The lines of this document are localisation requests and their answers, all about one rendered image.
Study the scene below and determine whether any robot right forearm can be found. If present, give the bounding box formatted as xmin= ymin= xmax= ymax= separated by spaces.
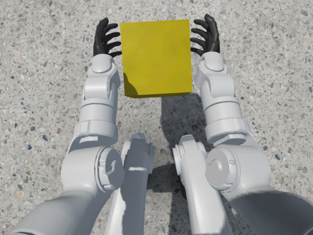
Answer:
xmin=194 ymin=51 xmax=263 ymax=152

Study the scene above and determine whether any robot left forearm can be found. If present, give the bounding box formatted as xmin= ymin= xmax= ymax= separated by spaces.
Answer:
xmin=65 ymin=54 xmax=121 ymax=158

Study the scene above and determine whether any right robot upper arm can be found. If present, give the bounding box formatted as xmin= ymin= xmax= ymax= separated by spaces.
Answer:
xmin=205 ymin=144 xmax=313 ymax=235

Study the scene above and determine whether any robot right thigh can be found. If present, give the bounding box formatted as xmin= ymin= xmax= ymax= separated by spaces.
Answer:
xmin=172 ymin=140 xmax=234 ymax=235

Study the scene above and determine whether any carton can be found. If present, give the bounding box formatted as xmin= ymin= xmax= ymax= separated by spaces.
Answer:
xmin=120 ymin=19 xmax=193 ymax=98

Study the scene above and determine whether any robot left thigh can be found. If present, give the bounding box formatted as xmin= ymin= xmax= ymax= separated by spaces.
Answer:
xmin=103 ymin=138 xmax=156 ymax=235

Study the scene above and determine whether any robot thigh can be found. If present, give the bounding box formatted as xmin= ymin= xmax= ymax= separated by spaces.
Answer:
xmin=103 ymin=138 xmax=156 ymax=235
xmin=172 ymin=140 xmax=234 ymax=235

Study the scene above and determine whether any left robot upper arm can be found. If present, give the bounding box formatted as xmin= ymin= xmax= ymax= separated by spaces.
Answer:
xmin=5 ymin=145 xmax=125 ymax=235

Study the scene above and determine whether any robot right hand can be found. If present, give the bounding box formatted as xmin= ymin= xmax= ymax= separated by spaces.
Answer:
xmin=190 ymin=14 xmax=220 ymax=57

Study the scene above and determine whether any robot left hand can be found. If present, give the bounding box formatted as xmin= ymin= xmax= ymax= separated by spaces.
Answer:
xmin=93 ymin=17 xmax=122 ymax=58

